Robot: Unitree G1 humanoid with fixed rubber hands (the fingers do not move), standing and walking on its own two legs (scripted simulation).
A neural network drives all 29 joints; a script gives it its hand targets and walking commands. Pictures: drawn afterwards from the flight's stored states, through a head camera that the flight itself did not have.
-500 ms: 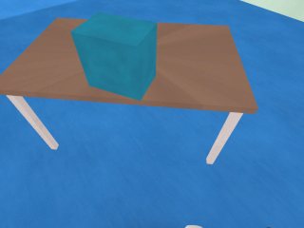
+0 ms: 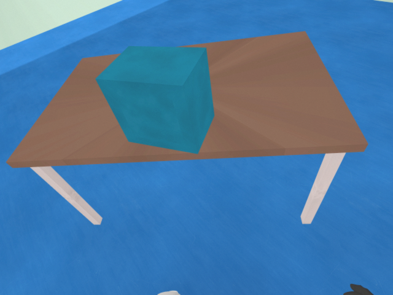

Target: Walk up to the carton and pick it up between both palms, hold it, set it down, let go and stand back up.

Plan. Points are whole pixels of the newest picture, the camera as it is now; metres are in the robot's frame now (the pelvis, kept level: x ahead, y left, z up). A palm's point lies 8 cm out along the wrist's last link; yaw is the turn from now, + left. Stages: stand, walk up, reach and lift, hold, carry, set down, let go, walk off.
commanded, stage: walk up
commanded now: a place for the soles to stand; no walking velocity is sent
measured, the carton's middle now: (163, 99) +0.70 +0.12 +0.01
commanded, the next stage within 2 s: none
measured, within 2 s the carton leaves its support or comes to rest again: neither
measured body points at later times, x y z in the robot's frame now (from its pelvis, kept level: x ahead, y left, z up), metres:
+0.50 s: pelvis +0.08 +0.10 -0.01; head +0.11 +0.08 +0.43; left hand +0.15 +0.46 -0.08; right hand +0.15 -0.23 -0.12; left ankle +0.07 +0.20 -0.72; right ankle +0.16 +0.00 -0.73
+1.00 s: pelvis +0.13 +0.22 -0.01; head +0.17 +0.21 +0.43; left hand +0.22 +0.57 -0.10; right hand +0.16 -0.11 -0.12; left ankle +0.14 +0.35 -0.72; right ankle +0.16 +0.06 -0.69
